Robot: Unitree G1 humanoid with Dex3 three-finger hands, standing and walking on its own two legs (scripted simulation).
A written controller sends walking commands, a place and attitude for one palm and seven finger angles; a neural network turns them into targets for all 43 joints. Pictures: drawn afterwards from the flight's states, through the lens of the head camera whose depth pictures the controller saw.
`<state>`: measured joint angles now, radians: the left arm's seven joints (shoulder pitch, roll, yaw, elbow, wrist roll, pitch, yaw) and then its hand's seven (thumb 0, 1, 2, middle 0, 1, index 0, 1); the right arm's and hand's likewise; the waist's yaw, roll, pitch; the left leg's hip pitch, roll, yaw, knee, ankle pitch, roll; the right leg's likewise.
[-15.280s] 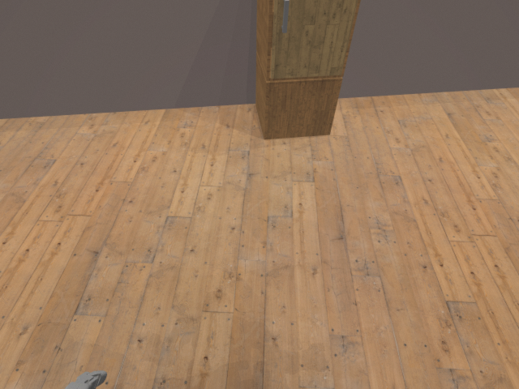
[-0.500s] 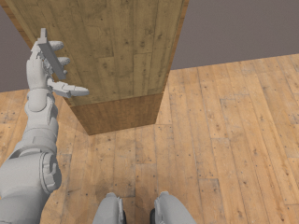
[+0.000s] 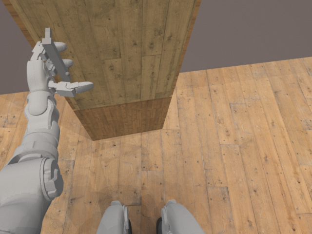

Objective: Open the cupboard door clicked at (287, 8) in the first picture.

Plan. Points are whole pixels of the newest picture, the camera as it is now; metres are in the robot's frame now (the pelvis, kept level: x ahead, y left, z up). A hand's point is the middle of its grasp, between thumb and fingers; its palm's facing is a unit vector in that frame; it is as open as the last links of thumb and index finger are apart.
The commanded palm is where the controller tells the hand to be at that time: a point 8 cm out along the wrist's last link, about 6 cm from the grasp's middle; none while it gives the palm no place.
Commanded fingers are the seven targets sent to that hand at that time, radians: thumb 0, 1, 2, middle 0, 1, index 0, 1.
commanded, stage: close the thumb around the handle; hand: left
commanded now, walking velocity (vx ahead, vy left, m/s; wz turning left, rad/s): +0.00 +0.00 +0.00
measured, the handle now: (58, 57) +0.55 +0.21 +0.06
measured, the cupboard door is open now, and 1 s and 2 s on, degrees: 0 13 42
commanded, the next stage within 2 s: pull the door open along its arc in 0.46 s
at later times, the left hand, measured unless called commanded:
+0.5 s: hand (70, 74) +0.50 +0.18 +0.05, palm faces +0.13 -0.99 +0.00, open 5.4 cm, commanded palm +0.48 +0.23 +0.05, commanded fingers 0.00 0.90 0.90 -0.40 -1.35 -0.40 -1.35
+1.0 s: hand (78, 101) +0.43 +0.16 +0.05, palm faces +0.11 -0.99 +0.00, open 5.7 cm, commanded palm +0.37 +0.19 +0.05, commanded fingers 0.00 0.90 0.90 -0.40 -1.35 -0.40 -1.35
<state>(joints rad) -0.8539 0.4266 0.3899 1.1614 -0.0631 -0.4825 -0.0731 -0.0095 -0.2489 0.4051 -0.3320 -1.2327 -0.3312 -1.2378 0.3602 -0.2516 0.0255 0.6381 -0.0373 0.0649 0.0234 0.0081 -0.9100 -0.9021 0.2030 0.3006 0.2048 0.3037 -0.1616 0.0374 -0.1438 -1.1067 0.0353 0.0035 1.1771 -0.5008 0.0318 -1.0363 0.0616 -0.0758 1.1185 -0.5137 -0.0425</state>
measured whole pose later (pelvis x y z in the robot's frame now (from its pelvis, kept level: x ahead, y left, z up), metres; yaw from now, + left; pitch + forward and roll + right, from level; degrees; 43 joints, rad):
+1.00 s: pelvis +0.02 +0.01 +0.02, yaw -1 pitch +21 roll -2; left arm -0.38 0.20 0.21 0.69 -0.14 -0.46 0.00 0.01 0.76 0.76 -0.34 -1.35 -0.36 -1.35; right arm 0.36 -0.23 -0.01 0.59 -0.01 0.07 0.06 0.01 -0.91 -0.90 0.20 0.30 0.20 0.30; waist -0.10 0.04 -0.17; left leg -0.93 0.03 0.04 1.07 -0.50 0.04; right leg -0.88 0.06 -0.03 1.02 -0.51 -0.03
